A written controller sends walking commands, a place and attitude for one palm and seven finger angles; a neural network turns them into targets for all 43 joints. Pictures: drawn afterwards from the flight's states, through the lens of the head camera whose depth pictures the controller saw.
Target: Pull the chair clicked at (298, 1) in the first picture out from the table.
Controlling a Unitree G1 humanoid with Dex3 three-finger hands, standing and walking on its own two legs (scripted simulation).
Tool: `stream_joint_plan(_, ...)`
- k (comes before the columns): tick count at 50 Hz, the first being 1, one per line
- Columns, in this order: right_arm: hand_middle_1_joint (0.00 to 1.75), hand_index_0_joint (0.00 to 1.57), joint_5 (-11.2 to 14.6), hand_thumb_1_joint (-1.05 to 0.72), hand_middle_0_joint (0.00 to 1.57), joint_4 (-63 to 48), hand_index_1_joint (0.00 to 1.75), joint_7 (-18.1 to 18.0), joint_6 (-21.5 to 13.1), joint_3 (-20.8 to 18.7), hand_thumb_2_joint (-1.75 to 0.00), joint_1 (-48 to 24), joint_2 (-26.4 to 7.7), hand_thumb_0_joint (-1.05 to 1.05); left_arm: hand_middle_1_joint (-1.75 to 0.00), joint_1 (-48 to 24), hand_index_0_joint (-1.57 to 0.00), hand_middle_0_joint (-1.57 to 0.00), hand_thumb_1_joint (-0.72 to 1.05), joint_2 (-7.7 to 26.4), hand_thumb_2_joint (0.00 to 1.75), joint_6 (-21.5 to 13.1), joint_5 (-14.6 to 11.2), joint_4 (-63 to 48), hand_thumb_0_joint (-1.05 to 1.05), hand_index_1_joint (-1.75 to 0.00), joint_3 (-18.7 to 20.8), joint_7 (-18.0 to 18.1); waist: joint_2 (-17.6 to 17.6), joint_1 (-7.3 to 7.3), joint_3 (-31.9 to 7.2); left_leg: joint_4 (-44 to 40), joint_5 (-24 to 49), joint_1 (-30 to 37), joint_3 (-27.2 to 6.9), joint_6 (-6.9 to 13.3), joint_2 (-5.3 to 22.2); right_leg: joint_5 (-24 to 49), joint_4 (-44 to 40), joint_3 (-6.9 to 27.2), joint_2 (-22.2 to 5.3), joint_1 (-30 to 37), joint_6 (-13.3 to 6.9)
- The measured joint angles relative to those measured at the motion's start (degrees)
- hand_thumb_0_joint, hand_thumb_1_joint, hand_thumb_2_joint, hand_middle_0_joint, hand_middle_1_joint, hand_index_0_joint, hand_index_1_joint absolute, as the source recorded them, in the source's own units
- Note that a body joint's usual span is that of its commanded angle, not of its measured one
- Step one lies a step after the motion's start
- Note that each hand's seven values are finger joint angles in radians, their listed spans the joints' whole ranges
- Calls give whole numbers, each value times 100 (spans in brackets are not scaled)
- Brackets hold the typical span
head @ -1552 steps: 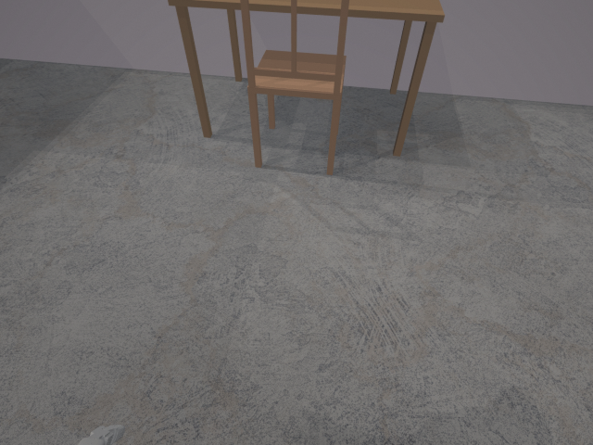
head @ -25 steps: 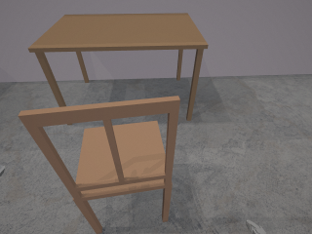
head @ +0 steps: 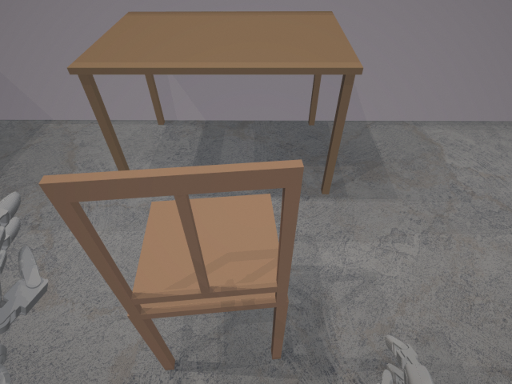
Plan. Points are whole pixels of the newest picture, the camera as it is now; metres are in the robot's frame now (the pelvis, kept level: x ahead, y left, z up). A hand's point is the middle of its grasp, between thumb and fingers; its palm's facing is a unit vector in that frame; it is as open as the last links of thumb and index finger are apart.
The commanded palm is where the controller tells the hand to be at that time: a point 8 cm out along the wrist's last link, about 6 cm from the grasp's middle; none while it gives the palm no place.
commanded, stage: stop stepping back and stand still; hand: left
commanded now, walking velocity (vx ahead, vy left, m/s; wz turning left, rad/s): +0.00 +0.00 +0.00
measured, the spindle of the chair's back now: (195, 249) +0.39 +0.16 -0.06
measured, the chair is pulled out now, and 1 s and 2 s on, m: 0.67 0.67 0.67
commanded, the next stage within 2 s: let the arm hang, fingers relaxed in 0.48 s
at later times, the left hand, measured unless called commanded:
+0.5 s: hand (58, 263) +0.23 +0.27 +0.14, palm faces +0.37 -0.81 -0.46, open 7.4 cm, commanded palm +0.17 +0.31 +0.18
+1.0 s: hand out of the picture +0.01 +0.20 -0.17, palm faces +0.03 -0.98 -0.21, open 6.9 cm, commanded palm none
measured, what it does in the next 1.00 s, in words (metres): stands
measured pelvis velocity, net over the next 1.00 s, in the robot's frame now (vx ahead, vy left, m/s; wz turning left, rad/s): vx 0.00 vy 0.01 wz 0.02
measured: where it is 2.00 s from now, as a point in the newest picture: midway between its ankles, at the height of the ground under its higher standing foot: outside the picture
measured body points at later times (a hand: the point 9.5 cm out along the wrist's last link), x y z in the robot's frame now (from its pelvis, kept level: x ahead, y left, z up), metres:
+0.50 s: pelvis +0.03 +0.01 +0.00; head +0.03 +0.01 +0.45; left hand +0.20 +0.31 +0.17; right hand +0.19 -0.22 -0.08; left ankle +0.02 +0.12 -0.74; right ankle +0.03 -0.12 -0.74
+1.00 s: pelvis +0.00 +0.01 +0.00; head +0.01 +0.02 +0.45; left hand +0.01 +0.25 -0.15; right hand -0.01 -0.23 -0.15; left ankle +0.02 +0.12 -0.74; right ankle +0.03 -0.12 -0.74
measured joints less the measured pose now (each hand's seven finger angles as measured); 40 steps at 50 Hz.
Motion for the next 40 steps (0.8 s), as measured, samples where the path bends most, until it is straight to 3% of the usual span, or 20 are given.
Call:
stream_joint_plan(6,30,20,-28,-90,21,-48,29,-50,-3,-62,-90,19,-19,2,-31,186,-21,-21,89,63,89,67,19,-590,1,-30,-189,-21,-337,-121,184,-207,-19,196,12,-48,-26,-76,-69,8,-29,132,-14)
stream_joint_plan(11,30,20,3,-90,20,-162,29,-41,-4,-147,-90,-32,-5,2,-31,365,-22,-21,89,453,89,-204,-37,-1064,1,-30,137,14,-381,-241,240,-294,-54,289,21,-44,-51,-121,-141,15,-55,219,0)
stream_joint_plan(15,30,20,49,-90,20,-167,29,-8,113,-183,-90,-141,28,2,-31,445,-22,-21,89,581,89,-291,-98,-880,1,-30,337,4,-276,-289,190,-371,-72,368,67,-19,-82,-142,-188,59,-88,273,34)
stream_joint_plan(22,30,20,55,-90,20,-131,29,9,259,-114,-90,-196,116,2,-31,469,-22,-21,89,307,89,-76,-124,-400,1,-30,101,-53,-198,-212,155,-457,-62,464,107,28,-132,-152,-229,97,-138,342,84)
stream_joint_plan(29,30,20,13,-90,21,-143,29,-14,227,-23,-90,-121,160,2,-31,391,-22,-21,89,188,89,-20,-99,-684,1,-30,-79,-43,-316,-62,209,-421,-52,469,66,49,-143,-105,-291,55,-149,410,99)
stream_joint_plan(31,30,20,-38,-90,21,121,29,224,68,-118,-90,-192,32,1,-31,-89,-21,-21,89,248,90,-138,168,60,1,-30,-367,-252,-234,-16,114,-200,-84,207,6,75,-195,-164,-18,-10,-200,154,103)
stream_joint_plan(33,30,20,-82,-90,21,434,29,386,230,-155,-90,-342,-138,1,-30,-674,-21,-20,90,78,90,225,274,1349,0,-30,-817,-489,-91,6,10,22,-136,-13,-13,113,-281,-305,261,-30,-286,-73,150)
stream_joint_plan(36,30,20,-168,-90,20,764,29,473,508,-148,-90,-463,-219,1,-30,-1219,-20,-20,90,-380,90,839,349,3443,0,-30,-1387,-666,73,-77,-46,210,-184,-174,16,170,-354,-396,551,3,-359,-286,211)
stream_joint_plan(40,30,20,-223,-90,20,1018,29,527,719,-21,-90,-231,-19,1,-30,-1312,-20,-19,91,-880,90,1201,382,5356,0,-30,-1985,-778,-183,-183,131,192,-148,-92,65,170,-383,-435,693,57,-387,-292,178)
